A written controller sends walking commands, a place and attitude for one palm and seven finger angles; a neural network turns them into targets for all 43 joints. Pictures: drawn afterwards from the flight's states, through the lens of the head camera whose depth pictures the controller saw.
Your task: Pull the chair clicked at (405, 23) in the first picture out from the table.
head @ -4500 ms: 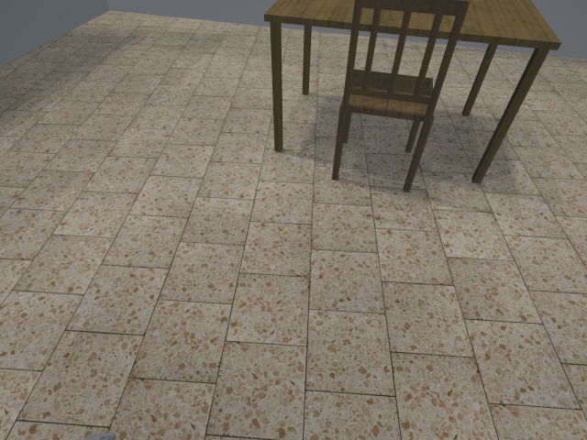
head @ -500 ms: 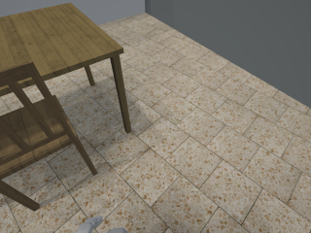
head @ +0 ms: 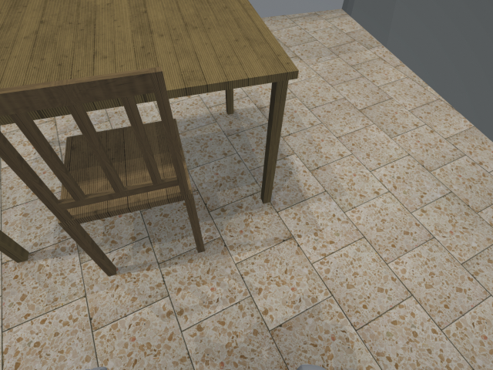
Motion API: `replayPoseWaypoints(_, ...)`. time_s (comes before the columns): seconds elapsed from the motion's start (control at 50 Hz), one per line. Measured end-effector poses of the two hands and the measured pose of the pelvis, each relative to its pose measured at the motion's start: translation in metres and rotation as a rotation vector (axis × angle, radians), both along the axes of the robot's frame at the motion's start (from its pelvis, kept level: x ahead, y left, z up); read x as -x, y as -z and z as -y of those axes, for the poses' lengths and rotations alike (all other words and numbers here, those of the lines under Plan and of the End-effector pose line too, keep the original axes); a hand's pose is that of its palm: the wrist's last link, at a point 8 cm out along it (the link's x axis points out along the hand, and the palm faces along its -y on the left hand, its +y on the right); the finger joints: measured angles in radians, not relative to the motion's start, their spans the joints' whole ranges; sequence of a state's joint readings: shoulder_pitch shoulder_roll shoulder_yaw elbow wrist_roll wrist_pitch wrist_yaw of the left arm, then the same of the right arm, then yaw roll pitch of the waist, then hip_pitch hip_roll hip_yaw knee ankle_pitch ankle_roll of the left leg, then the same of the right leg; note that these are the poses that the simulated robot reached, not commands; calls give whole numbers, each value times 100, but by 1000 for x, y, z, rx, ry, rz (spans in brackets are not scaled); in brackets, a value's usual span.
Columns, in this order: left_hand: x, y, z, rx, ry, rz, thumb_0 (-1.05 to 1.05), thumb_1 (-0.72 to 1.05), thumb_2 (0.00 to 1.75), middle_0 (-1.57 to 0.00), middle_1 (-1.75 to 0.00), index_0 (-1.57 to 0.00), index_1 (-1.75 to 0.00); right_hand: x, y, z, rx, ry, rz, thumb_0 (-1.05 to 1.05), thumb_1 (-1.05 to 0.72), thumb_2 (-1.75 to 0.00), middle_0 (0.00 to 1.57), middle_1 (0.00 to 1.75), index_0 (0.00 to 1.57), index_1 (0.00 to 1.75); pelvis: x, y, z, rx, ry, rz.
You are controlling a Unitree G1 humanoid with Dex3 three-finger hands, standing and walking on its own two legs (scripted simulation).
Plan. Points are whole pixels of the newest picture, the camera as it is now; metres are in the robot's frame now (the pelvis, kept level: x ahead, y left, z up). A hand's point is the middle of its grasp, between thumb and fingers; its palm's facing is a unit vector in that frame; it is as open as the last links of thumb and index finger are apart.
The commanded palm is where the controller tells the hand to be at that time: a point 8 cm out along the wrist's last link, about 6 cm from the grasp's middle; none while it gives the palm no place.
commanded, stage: turn to face it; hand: left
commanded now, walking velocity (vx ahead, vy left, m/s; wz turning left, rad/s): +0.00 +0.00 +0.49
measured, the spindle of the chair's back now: (100, 153) +0.60 +0.41 -0.09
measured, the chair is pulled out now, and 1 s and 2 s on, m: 0.00 0.00 0.00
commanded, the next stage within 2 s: take the last steps up to it in 0.34 s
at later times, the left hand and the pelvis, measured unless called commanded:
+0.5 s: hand out of the picture -0.05 +0.17 -0.18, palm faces +0.30 -0.93 -0.23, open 7.4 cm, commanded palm none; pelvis -0.02 -0.03 -0.01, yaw +14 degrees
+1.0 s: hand out of the picture +0.05 +0.16 -0.16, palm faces +0.35 -0.91 -0.21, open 7.4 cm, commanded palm none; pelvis +0.07 -0.02 -0.01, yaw +18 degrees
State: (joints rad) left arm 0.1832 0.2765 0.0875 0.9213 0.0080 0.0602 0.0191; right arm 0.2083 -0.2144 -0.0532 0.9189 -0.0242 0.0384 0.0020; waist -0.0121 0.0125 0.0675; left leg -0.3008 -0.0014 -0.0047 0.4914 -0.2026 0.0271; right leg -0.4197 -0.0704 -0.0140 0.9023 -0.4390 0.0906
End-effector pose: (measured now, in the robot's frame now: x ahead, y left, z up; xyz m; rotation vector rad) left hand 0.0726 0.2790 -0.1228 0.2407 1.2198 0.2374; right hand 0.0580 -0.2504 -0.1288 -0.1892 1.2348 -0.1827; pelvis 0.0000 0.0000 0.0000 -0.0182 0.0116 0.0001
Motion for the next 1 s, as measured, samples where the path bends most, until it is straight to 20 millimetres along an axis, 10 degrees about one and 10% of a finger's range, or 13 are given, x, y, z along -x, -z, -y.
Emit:
replayPoseWaypoints(0.28,49,-11,76,21,-116,63,1,90,90,-20,-30,-20,-30,-52,13,43,-38,-151,24,1,-91,-90,20,30,20,30,7,0,45,-52,-168,24)
replayPoseWaypoints(0.6,166,27,48,108,-321,-146,1,91,90,-20,-30,-20,-30,-74,-6,-29,0,-353,75,0,-91,-90,20,30,20,30,22,5,16,-25,-262,23)
replayPoseWaypoints(0.72,152,13,40,104,-313,-117,1,91,90,-20,-30,-20,-30,-43,-2,-32,-21,-312,-5,0,-92,-89,20,30,20,30,7,-4,9,-30,-281,21)
replayPoseWaypoints(0.86,90,7,49,93,-276,-50,1,91,90,-20,-30,-19,-30,-9,19,-11,-46,-248,-175,0,-92,-89,20,30,20,30,-25,0,14,-51,-286,21)
replayPoseWaypoints(1.0,48,9,73,94,-313,22,1,91,90,-20,-30,-20,-30,-31,30,3,-57,-250,-274,1,-91,-89,20,30,20,30,-66,5,21,-35,-315,31)
